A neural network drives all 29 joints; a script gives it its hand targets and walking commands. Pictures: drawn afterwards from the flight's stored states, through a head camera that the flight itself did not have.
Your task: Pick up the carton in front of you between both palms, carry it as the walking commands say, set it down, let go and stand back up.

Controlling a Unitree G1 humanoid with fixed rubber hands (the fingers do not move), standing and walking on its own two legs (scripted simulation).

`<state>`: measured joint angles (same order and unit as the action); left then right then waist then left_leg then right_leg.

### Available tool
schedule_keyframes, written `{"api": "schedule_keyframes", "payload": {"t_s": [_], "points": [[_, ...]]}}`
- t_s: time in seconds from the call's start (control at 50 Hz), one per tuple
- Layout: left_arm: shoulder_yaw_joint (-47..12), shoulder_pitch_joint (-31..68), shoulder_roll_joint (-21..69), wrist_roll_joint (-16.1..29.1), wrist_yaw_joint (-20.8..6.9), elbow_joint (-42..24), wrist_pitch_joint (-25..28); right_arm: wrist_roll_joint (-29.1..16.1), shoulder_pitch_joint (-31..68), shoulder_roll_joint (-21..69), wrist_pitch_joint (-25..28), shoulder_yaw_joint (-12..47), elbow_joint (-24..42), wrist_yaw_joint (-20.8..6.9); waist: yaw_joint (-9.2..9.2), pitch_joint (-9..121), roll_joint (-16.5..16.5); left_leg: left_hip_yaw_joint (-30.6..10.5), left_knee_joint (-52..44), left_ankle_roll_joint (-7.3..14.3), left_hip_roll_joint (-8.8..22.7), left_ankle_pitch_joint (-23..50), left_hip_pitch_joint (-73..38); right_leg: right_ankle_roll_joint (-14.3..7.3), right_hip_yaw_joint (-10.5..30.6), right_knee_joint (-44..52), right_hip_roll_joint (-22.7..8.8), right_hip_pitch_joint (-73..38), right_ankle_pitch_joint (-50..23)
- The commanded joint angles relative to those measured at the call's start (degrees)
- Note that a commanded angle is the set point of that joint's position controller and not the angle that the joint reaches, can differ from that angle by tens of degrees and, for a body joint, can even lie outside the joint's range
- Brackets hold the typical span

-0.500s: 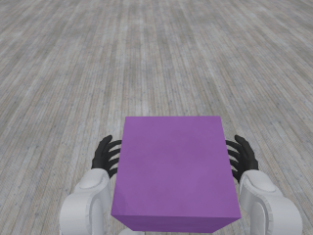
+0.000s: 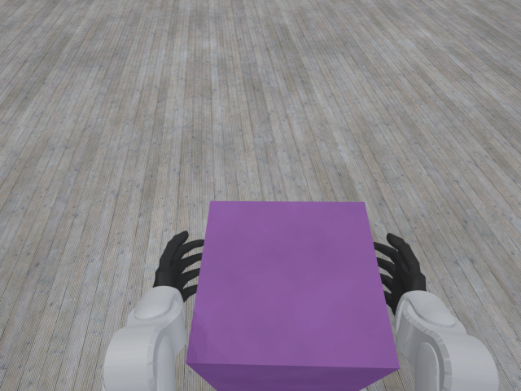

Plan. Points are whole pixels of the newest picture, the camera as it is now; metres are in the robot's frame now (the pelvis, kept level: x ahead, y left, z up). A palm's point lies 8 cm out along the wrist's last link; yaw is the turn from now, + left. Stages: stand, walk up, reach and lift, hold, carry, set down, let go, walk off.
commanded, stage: carry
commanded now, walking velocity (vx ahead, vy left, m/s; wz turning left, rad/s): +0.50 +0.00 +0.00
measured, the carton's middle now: (285, 305) +0.24 +0.00 +0.01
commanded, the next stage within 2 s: none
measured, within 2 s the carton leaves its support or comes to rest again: neither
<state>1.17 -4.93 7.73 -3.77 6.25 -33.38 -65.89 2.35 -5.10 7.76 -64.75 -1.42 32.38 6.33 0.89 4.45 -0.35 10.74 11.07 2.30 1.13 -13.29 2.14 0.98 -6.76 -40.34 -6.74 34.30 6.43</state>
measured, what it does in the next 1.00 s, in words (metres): walks ahead: right foot, then left foot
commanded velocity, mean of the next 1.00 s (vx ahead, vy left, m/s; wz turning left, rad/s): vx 0.15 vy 0.00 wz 0.00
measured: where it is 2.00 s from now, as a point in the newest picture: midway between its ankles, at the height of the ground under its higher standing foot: (278, 325)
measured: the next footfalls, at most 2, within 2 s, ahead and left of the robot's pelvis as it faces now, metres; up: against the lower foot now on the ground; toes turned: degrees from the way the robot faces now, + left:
right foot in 0.16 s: +0.30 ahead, -0.12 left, +0.00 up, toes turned -9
left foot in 0.60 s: +0.57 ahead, +0.08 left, +0.00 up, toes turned -14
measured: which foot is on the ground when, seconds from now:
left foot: down 0.00-0.18, up 0.20-0.58, down 0.60-1.00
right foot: up 0.00-0.14, down 0.16-0.64, up 0.66-0.78, down 0.80-1.00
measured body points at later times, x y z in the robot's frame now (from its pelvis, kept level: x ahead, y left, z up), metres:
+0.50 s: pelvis +0.33 -0.04 +0.00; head +0.35 -0.06 +0.45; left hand +0.57 +0.12 +0.10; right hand +0.58 -0.19 +0.09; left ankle +0.44 +0.11 -0.70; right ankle +0.26 -0.12 -0.75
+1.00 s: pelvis +0.53 -0.02 -0.02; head +0.52 -0.02 +0.43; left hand +0.77 +0.13 +0.08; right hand +0.77 -0.18 +0.08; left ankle +0.53 +0.07 -0.75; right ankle +0.43 -0.14 -0.75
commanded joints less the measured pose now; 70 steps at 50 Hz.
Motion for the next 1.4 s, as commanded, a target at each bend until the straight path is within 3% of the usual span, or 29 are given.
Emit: {"api": "schedule_keyframes", "payload": {"t_s": [0.0,0.06,0.08,0.12,0.14,0.16,0.18,0.2,0.24,0.26,0.3,0.42,0.5,0.54,0.58,0.6,0.62,0.64,0.66,0.68,0.7,0.74,0.8,0.82,0.86,0.94,1.02,1.22,1.38], "points": [[-37.5,20.4,43.0,15.2,-4.9,-6.6,0.1,-15.2,18.9,41.0,-0.6,35.8,6.7,-6.6,0.45,3.5,8.4,-4.7,-2.8,5.1,12.3,20.9,-6.5,-0.3,-3.5,6.7,1.8,1.4,-3.7],[-36.0,20.6,39.0,15.6,-4.1,-7.0,-1.6,-14.3,18.9,37.7,-2.1,34.7,7.1,-5.0,0.33,1.4,9.2,-3.2,-1.2,3.8,12.5,27.8,-7.8,-2.1,-4.8,11.4,2.9,-2.3,-5.0],[-35.4,20.6,37.9,15.7,-3.9,-7.0,-2.1,-14.2,19.2,36.8,-2.6,34.5,7.3,-4.6,0.03,2.2,9.7,-2.1,1.9,3.1,12.5,34.4,-8.2,-2.8,-5.6,12.2,3.7,-5.9,-4.5],[-34.1,19.9,36.6,15.7,-3.5,-6.4,-2.8,-14.3,19.9,35.4,-3.6,34.3,7.9,-4.0,-1.80,8.1,7.7,3.0,18.0,0.6,9.7,42.4,-5.1,-3.3,-9.8,15.3,8.5,-22.3,-1.1],[-33.3,19.2,36.0,15.5,-3.4,-6.0,-3.0,-14.4,21.0,34.6,-3.9,34.3,8.5,-3.7,-2.82,12.3,3.8,2.9,30.3,-0.6,7.9,31.5,3.5,-3.2,-4.6,15.3,4.6,-34.8,2.7],[-32.5,20.0,35.1,15.3,-3.4,-5.5,-3.0,-14.9,21.4,34.8,-4.5,35.2,10.0,-3.5,-3.12,17.5,-10.7,1.5,49.5,-3.6,1.5,15.7,21.2,-10.8,23.4,20.6,-12.3,-47.8,11.5],[-32.7,19.2,36.9,16.4,-3.6,-4.9,-3.0,-15.4,22.3,35.3,-4.8,35.4,10.1,-3.8,-2.70,17.0,-18.6,-5.0,61.3,-3.7,-3.8,-12.3,31.7,-15.1,37.7,28.5,-17.7,-49.5,2.5],[-33.3,20.5,38.7,17.1,-4.2,-6.3,-3.0,-15.7,22.7,38.3,-4.6,36.3,8.8,-4.1,-2.28,16.1,-13.1,-10.4,67.1,-1.4,0.8,-12.7,34.6,-14.5,30.8,26.4,-17.5,-47.9,-5.2],[-35.1,23.6,43.9,18.2,-5.4,-7.1,-2.2,-15.9,24.3,43.6,-3.9,36.9,8.1,-5.2,-1.86,14.2,-2.7,-11.3,61.5,0.1,5.3,-6.7,32.9,-10.5,19.4,25.5,-13.8,-39.2,-12.4],[-35.7,24.8,45.5,18.5,-6.0,-7.2,-1.8,-15.5,24.6,45.8,-3.4,37.2,7.6,-5.5,-1.55,13.7,-2.8,-11.3,56.5,-0.2,6.5,-3.9,31.1,-8.4,15.7,27.2,-12.4,-36.2,-8.9],[-36.6,25.0,46.6,18.9,-6.8,-7.1,-1.3,-14.5,23.9,47.6,-2.5,37.4,6.5,-5.7,-1.42,13.5,-5.5,-8.8,51.5,-0.9,5.7,-0.5,29.2,-7.4,11.1,29.7,-10.5,-34.4,-4.8],[-35.2,21.9,42.0,18.3,-7.1,-6.9,-1.5,-13.3,22.0,45.1,-2.5,37.2,6.9,-4.3,-1.21,8.4,-8.7,-2.2,30.8,-3.5,2.6,5.3,30.2,-6.8,-0.8,27.0,-6.6,-35.9,-29.6],[-33.0,18.9,38.8,15.9,-5.8,-5.5,-2.4,-14.3,22.3,41.8,-4.0,37.2,7.1,-4.0,-1.79,6.9,-9.7,0.9,20.3,-3.7,0.2,13.1,25.9,-5.3,-4.3,24.1,-5.4,-37.2,-36.0],[-32.7,19.1,38.3,15.1,-5.3,-5.2,-2.9,-14.8,22.1,40.9,-4.5,36.9,6.7,-4.2,-1.58,7.1,-8.9,2.0,15.0,-3.2,-0.5,17.3,19.4,-4.0,-5.3,19.2,-4.8,-36.2,-33.1],[-32.9,20.3,37.8,15.0,-5.1,-5.0,-3.2,-14.4,21.6,40.0,-4.7,36.0,5.9,-4.5,-0.47,8.8,-5.1,2.0,6.6,-3.3,0.3,28.5,5.4,-0.7,-6.6,9.8,-2.8,-31.0,-28.5],[-33.0,21.2,37.4,14.8,-5.0,-4.7,-3.4,-14.0,21.4,39.2,-4.8,35.1,5.3,-4.6,-0.47,12.4,1.5,-6.4,12.1,-1.9,9.1,51.7,-4.6,1.4,-5.5,2.1,-0.5,-24.5,-12.1],[-34.0,21.0,37.7,15.2,-5.0,-4.8,-3.7,-13.9,20.8,39.3,-4.7,34.6,3.8,-4.7,0.43,18.3,9.3,-16.0,15.6,6.2,19.1,67.6,-16.3,2.6,-1.6,-6.2,2.7,-16.0,11.4],[-34.6,20.6,38.9,15.9,-5.3,-5.4,-3.7,-14.7,19.4,40.9,-4.2,34.4,2.9,-5.0,0.40,20.0,11.8,-20.8,12.4,10.2,21.8,64.7,-15.0,2.1,1.8,-9.8,4.4,-13.9,26.2],[-35.7,21.6,41.5,16.5,-5.7,-5.6,-3.4,-15.3,19.7,43.3,-3.7,34.4,3.4,-5.5,-0.07,19.3,9.7,-19.2,9.8,10.0,21.0,56.3,-11.6,1.3,4.4,-8.8,3.4,-14.4,28.3],[-36.7,23.0,44.1,17.0,-6.2,-5.6,-2.8,-15.5,20.7,45.7,-3.0,34.8,3.6,-6.0,-0.49,19.1,7.9,-16.5,8.4,8.5,19.5,45.4,-9.4,0.1,5.7,-1.6,1.9,-15.4,29.0],[-37.3,24.8,46.3,17.3,-6.7,-5.3,-2.2,-15.5,21.7,48.0,-2.4,35.3,3.6,-6.5,-0.53,17.0,8.3,-14.3,7.5,6.0,16.9,41.1,-5.9,-0.3,4.8,5.2,2.1,-17.3,29.6],[-38.1,24.7,49.1,17.2,-7.1,-4.4,-0.9,-15.4,22.5,50.1,-1.4,36.0,3.7,-7.2,-0.57,18.7,9.3,-11.6,6.6,4.4,14.6,27.4,-4.5,-0.4,2.5,11.7,3.5,-21.2,20.3],[-38.1,23.2,49.3,16.5,-7.2,-4.9,0.2,-15.3,22.3,50.0,-0.3,36.8,4.3,-7.7,-0.77,18.7,5.7,-6.8,8.8,1.8,11.4,18.9,1.3,0.5,1.9,20.0,0.9,-28.2,3.1],[-37.8,23.4,49.1,16.2,-7.1,-5.0,0.3,-15.4,23.7,49.3,-0.3,37.3,5.5,-7.8,-0.79,16.3,3.1,-4.7,10.2,0.6,10.1,18.1,1.1,0.5,3.9,20.4,-1.8,-25.2,1.2],[-37.0,24.5,46.5,16.1,-6.7,-5.7,-0.4,-15.4,24.1,47.4,-0.9,37.3,5.3,-7.4,-0.43,13.7,0.1,-5.6,13.1,-0.1,9.0,26.4,3.7,0.5,3.9,16.0,-3.2,-26.1,-8.5],[-34.8,21.6,41.0,15.8,-5.7,-4.1,-2.2,-14.8,22.2,41.8,-3.0,35.7,4.7,-5.8,-0.70,14.8,-1.0,-5.3,19.7,-0.1,8.7,36.8,3.8,0.4,3.4,13.0,-2.8,-26.4,-21.4],[-33.4,23.0,38.0,15.6,-5.2,-2.5,-3.5,-14.2,23.5,39.0,-4.4,34.5,3.3,-4.9,-0.82,13.8,-1.7,-4.6,21.5,-0.8,7.8,34.7,5.9,0.4,3.3,12.2,-2.9,-26.8,-27.4],[-32.5,28.3,38.5,13.7,-8.1,6.1,-0.9,-11.9,28.3,39.3,-2.1,32.6,-5.8,-7.7,-0.99,13.8,-0.9,-5.0,21.9,-0.9,7.9,30.3,6.3,-0.1,2.6,11.8,-2.7,-28.1,-24.6],[-27.9,31.9,39.7,8.6,-11.2,16.9,9.8,-7.5,31.8,40.3,8.6,28.8,-16.4,-11.0,-0.80,13.3,-0.3,-5.2,20.3,-0.6,8.2,25.9,6.3,-0.8,2.6,13.1,-2.5,-27.4,-16.7]]}}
